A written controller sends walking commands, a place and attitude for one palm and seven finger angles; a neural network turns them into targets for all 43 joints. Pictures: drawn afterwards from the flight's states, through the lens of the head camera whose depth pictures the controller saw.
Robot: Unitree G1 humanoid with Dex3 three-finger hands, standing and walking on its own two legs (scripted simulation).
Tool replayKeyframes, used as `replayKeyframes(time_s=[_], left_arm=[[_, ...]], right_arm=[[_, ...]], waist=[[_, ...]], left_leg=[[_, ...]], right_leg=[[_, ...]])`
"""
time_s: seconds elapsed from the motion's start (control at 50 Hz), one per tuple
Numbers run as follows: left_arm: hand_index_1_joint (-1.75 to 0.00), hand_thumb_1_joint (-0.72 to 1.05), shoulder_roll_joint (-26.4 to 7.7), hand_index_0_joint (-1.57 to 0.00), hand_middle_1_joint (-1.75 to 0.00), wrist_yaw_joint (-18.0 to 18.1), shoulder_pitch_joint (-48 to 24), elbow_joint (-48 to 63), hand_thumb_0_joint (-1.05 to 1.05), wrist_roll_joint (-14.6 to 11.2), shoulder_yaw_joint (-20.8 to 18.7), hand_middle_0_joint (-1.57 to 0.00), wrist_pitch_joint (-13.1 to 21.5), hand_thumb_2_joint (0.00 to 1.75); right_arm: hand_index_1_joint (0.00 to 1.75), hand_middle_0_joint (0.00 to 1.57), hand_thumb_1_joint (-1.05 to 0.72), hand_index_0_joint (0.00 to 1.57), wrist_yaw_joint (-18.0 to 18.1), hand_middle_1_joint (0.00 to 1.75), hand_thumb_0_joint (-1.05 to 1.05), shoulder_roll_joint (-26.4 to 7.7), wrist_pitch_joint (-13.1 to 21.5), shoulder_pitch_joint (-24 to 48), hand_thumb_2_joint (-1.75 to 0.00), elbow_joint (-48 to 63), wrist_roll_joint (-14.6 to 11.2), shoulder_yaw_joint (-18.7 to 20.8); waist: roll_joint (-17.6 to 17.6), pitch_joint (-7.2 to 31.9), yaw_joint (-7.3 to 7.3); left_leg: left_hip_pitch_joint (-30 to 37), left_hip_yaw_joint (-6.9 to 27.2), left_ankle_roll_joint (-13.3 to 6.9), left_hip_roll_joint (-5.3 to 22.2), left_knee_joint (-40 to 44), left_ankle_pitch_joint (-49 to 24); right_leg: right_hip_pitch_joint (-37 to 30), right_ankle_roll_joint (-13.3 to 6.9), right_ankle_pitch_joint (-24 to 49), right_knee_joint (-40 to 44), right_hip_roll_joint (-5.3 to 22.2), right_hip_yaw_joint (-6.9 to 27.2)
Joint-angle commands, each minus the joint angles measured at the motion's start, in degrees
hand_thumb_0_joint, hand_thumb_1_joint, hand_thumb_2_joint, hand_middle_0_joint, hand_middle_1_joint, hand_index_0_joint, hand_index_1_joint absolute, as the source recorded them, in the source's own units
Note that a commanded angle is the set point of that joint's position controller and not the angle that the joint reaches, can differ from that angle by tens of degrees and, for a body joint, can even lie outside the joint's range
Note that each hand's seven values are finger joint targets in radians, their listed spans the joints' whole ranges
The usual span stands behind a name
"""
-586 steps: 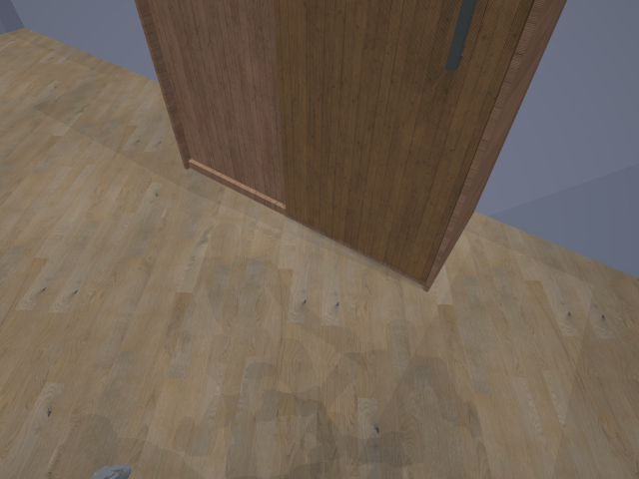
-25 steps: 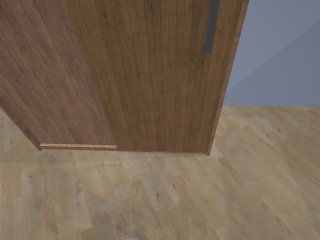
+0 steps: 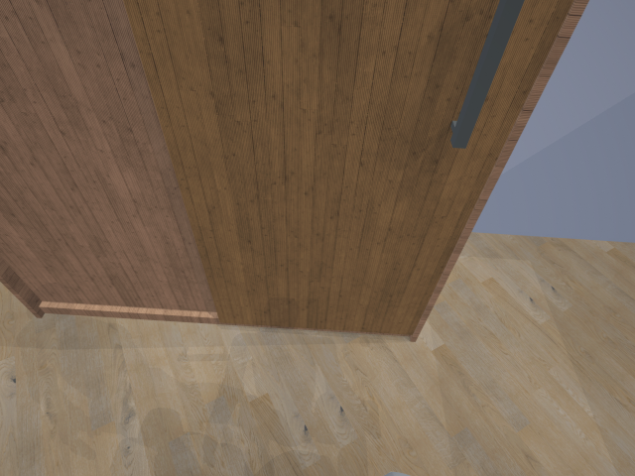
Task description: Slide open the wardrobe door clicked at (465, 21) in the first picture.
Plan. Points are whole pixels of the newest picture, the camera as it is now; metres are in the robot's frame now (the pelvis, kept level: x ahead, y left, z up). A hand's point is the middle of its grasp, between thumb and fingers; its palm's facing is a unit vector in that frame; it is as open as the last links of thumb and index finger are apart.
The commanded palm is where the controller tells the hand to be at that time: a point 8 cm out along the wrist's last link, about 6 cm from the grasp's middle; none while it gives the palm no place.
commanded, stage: take the last steps up to it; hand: right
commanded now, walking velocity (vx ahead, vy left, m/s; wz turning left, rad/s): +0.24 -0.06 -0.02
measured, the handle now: (479, 71) +0.67 -0.20 +0.21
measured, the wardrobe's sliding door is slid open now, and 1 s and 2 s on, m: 0.00 0.00 0.00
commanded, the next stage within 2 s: come to a stop and stand still in 0.20 s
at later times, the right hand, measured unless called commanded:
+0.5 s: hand out of the picture +0.16 -0.24 -0.18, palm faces +0.07 +0.98 -0.18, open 7.4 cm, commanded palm none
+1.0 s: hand (445, 452) +0.20 -0.18 -0.14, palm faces +0.05 +0.95 -0.31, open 7.3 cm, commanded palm none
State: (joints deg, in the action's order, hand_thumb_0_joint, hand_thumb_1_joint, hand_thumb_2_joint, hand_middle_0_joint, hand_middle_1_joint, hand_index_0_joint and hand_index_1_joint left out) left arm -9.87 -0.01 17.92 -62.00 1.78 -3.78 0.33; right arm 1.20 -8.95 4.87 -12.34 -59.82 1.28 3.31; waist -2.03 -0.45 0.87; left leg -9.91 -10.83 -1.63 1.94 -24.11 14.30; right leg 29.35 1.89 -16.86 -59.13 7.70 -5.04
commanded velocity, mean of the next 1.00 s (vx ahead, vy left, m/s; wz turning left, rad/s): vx -0.03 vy -0.05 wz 0.00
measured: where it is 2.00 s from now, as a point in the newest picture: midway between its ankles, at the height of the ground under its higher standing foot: outside the picture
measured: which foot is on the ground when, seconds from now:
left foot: down 0.00-0.24, up 0.26-0.72, down 0.74-1.00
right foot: up 0.00-0.20, down 0.22-0.76, up 0.78-1.00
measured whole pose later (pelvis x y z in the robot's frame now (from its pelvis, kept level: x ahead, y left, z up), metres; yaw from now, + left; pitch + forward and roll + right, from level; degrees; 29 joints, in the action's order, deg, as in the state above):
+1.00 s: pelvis +0.14 +0.02 +0.00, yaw +0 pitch +0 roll -4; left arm -13.5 0.1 11.9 -58.1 1.8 -4.6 -4.7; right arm 2.2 -8.1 0.4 -11.5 -56.6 1.3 2.2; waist -2.6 -3.3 -0.6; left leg -15.7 -2.6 -2.1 3.5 -28.0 12.6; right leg 25.2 4.4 -20.6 -63.0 0.1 1.4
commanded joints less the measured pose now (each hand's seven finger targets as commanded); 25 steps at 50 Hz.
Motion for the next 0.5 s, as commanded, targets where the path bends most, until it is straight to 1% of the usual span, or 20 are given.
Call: replayKeyframes(time_s=[0.0,0.04,0.06,0.12,0.14,0.16,0.18,0.2,0.22,0.24,0.26,0.28,0.3,0.32,0.34,0.36,0.38,0.4,0.44,0.48], left_arm=[[-0.3,0.9,0.14,-0.2,-0.3,-1.56,-0.48,4.44,0.0,-0.41,0.34,-0.2,0.48,0.9],[-0.3,0.9,-0.72,-0.2,-0.3,-1.94,-4.19,5.87,0.0,-0.49,0.57,-0.2,0.85,0.9],[-0.3,0.9,-0.78,-0.2,-0.3,-2.12,-6.02,6.54,0.0,-0.57,0.52,-0.2,1.02,0.9],[-0.3,0.9,-2.28,-0.2,-0.3,-2.17,-7.86,7.79,0.0,-0.66,0.57,-0.2,1.45,0.9],[-0.3,0.9,-2.81,-0.2,-0.3,-2.03,-7.05,7.83,0.0,-0.61,0.56,-0.2,1.61,0.9],[-0.3,0.9,-3.86,-0.2,-0.3,-1.74,-3.26,6.72,0.0,-0.46,0.37,-0.2,1.9,0.9],[-0.3,0.9,-5.83,-0.2,-0.3,-1.32,3.11,4.82,0.0,-0.12,-0.04,-0.2,2.23,0.9],[-0.3,0.9,-11.28,-0.2,-0.3,-0.54,9.08,3.6,0.0,0.69,-1.27,-0.2,2.74,0.9],[-0.3,0.9,-16.02,-0.2,-0.3,0.05,12.61,3.06,0.0,0.11,-2.04,-0.2,2.3,0.9],[-0.3,0.9,-14.91,-0.2,-0.3,0.68,10.26,2.91,0.0,-0.41,-1.55,-0.2,1.99,0.9],[-0.3,0.9,-12.77,-0.2,-0.3,0.92,5.1,4.68,0.0,-0.78,-1.18,-0.2,1.93,0.9],[-0.3,0.9,-9.59,-0.2,-0.3,0.96,1.71,5.49,0.0,-0.69,-0.37,-0.2,2.2,0.9],[-0.3,0.9,-7.12,-0.2,-0.3,1.16,-1.04,5.79,0.0,-0.72,0.59,-0.2,2.57,0.9],[-0.3,0.9,-5.49,-0.2,-0.3,1.52,-2.53,5.7,0.0,-0.86,1.34,-0.2,2.96,0.9],[-0.3,0.9,-5.31,-0.2,-0.3,1.79,-3.8,5.6,0.0,-1.13,1.69,-0.2,3.02,0.9],[-0.3,0.9,-5.05,-0.2,-0.3,2.11,-4.48,5.28,0.0,-1.37,1.84,-0.2,3.1,0.9],[-0.3,0.9,-5.2,-0.2,-0.3,2.32,-3.94,5.0,0.0,-1.34,1.53,-0.2,2.79,0.9],[-0.3,0.9,-5.63,-0.2,-0.3,2.57,-2.84,4.61,0.0,-1.38,1.06,-0.2,2.34,0.9],[-0.3,0.9,-6.96,-0.2,-0.3,2.88,-2.17,4.17,0.0,-1.37,0.57,-0.2,1.36,0.9],[-0.3,0.9,-7.3,-0.2,-0.3,2.98,-1.84,4.11,0.0,-1.14,-0.01,-0.2,0.65,0.9]], right_arm=[[0.3,0.2,-0.9,0.2,-0.1,0.3,0.0,-6.1,0.36,-6.41,-0.9,-0.92,0.18,-0.21],[0.3,0.2,-0.9,0.2,-0.13,0.3,0.0,-7.14,0.33,-7.22,-0.9,-1.48,0.17,-0.18],[0.3,0.2,-0.9,0.2,-0.09,0.3,0.0,-7.49,0.3,-8.17,-0.9,-1.93,0.27,-0.15],[0.3,0.2,-0.9,0.2,0.08,0.3,0.0,-9.01,-0.2,-8.09,-0.9,-2.29,0.38,0.39],[0.3,0.2,-0.9,0.2,0.14,0.3,0.0,-9.08,-0.48,-8.16,-0.9,-2.43,0.35,0.45],[0.3,0.2,-0.9,0.2,0.14,0.3,0.0,-9.3,-0.66,-7.82,-0.9,-2.49,0.26,0.56],[0.3,0.2,-0.9,0.2,0.05,0.3,0.0,-8.73,-0.96,-7.85,-0.9,-2.39,-0.04,0.43],[0.3,0.2,-0.9,0.2,-0.23,0.3,0.0,-6.1,-1.31,-10.26,-0.9,-1.57,-0.45,0.16],[0.3,0.2,-0.9,0.2,-0.51,0.3,0.0,-4.02,-1.3,-10.87,-0.9,-0.2,-0.8,-0.42],[0.3,0.2,-0.9,0.2,0.07,0.3,0.0,-4.87,-1.85,-9.05,-0.9,0.24,-0.4,-0.52],[0.3,0.2,-0.9,0.2,-0.16,0.3,0.0,-4.67,-2.03,-6.55,-0.9,0.32,-0.39,-0.48],[0.3,0.2,-0.9,0.2,-0.61,0.3,0.0,-4.56,-2.09,-5.7,-0.9,-0.16,-0.05,-0.22],[0.3,0.2,-0.9,0.2,-0.68,0.3,0.0,-3.36,-2.52,-6.62,-0.9,-1.12,0.07,-0.42],[0.3,0.2,-0.9,0.2,-0.41,0.3,0.0,-1.95,-3.25,-8.41,-0.9,-1.9,-0.11,-0.68],[0.3,0.2,-0.9,0.2,-0.05,0.3,0.0,-1.21,-4.09,-10.9,-0.9,-2.68,-0.36,-0.88],[0.3,0.2,-0.9,0.2,0.25,0.3,0.0,-1.36,-4.62,-12.56,-0.9,-3.32,-0.42,-0.96],[0.3,0.2,-0.9,0.2,0.57,0.3,0.0,-1.48,-5.28,-13.23,-0.9,-3.4,-0.37,-0.84],[0.3,0.2,-0.9,0.2,0.77,0.3,0.0,-2.02,-5.86,-12.58,-0.9,-2.8,-0.22,-0.57],[0.3,0.2,-0.9,0.2,0.97,0.3,0.0,-2.97,-6.75,-10.77,-0.9,-1.29,-0.1,-0.13],[0.3,0.2,-0.9,0.2,0.99,0.3,0.0,-3.78,-7.31,-7.98,-0.9,0.69,0.08,0.32]], waist=[[9.73,-5.2,-0.19],[10.51,-5.48,-0.93],[10.13,-6.03,-1.58],[10.05,-6.64,-1.31],[9.28,-6.36,-0.66],[6.11,-4.25,1.29],[2.53,-0.86,3.84],[-9.0,4.48,5.1],[-19.82,7.49,5.33],[-16.6,8.24,4.97],[-10.64,3.05,3.4],[-5.64,-0.53,2.3],[-3.17,-2.4,0.34],[-1.95,-1.72,-0.95],[-2.17,-0.02,-2.27],[-1.94,1.03,-2.99],[-0.92,3.07,-2.9],[-0.56,3.86,-2.35],[-1.44,3.16,-1.76],[-3.3,0.95,-1.18]], left_leg=[[-0.88,8.44,-5.76,14.31,13.69,-12.16],[0.99,7.84,-5.44,14.17,12.92,-13.77],[0.9,8.53,-5.54,14.68,12.52,-14.29],[2.91,8.46,-5.23,15.83,10.04,-16.16],[2.77,7.87,-4.62,15.34,7.75,-17.57],[1.3,6.4,-3.65,14.01,2.03,-19.62],[-1.34,3.77,-2.15,11.22,-7.59,-19.49],[-10.13,0.9,0.54,4.85,-22.15,-5.5],[-18.88,1.09,1.85,-1.23,-37.71,21.92],[-21.0,7.7,0.99,0.25,-45.42,21.93],[-23.95,9.1,0.79,2.84,-48.58,17.05],[-23.51,9.95,1.14,4.31,-48.07,12.07],[-20.56,10.7,1.9,5.2,-44.77,8.38],[-16.22,11.48,2.83,5.3,-40.21,6.12],[-12.71,11.31,3.5,4.74,-37.1,5.27],[-11.36,11.12,3.89,4.3,-34.63,4.67],[-11.53,11.0,4.34,3.66,-33.51,4.41],[-12.21,10.88,4.55,3.11,-33.33,4.57],[-14.57,10.95,4.66,2.43,-33.83,5.89],[-15.93,11.0,4.48,1.58,-34.8,7.08]], right_leg=[[2.59,0.65,4.68,9.13,0.91,-0.26],[1.61,0.52,5.78,14.58,0.06,-1.24],[0.33,0.1,5.57,16.38,-0.37,-1.43],[-2.92,-1.13,3.99,20.55,-1.21,-1.73],[-5.97,-1.52,4.07,22.99,-2.06,-2.21],[-12.86,-1.84,6.43,26.28,-3.37,-2.8],[-22.27,-2.24,9.92,30.01,-4.1,-2.94],[-33.07,-5.67,16.29,33.22,6.2,9.46],[-37.46,-11.06,23.25,39.21,16.74,23.74],[-33.88,-12.13,15.54,42.39,18.18,24.78],[-27.76,-12.2,9.22,43.75,17.23,22.95],[-22.35,-11.23,8.4,45.08,14.49,18.68],[-17.91,-9.24,14.69,45.81,12.1,13.67],[-15.45,-8.16,24.57,45.38,10.4,9.95],[-15.04,-7.84,30.7,44.89,9.5,6.42],[-15.94,-7.83,36.38,44.06,9.18,4.83],[-18.28,-8.27,40.58,43.06,9.73,4.56],[-20.01,-8.72,43.97,41.95,10.48,4.61],[-21.43,-10.49,46.64,40.29,12.07,4.99],[-20.39,-11.44,48.27,39.41,12.26,5.21]])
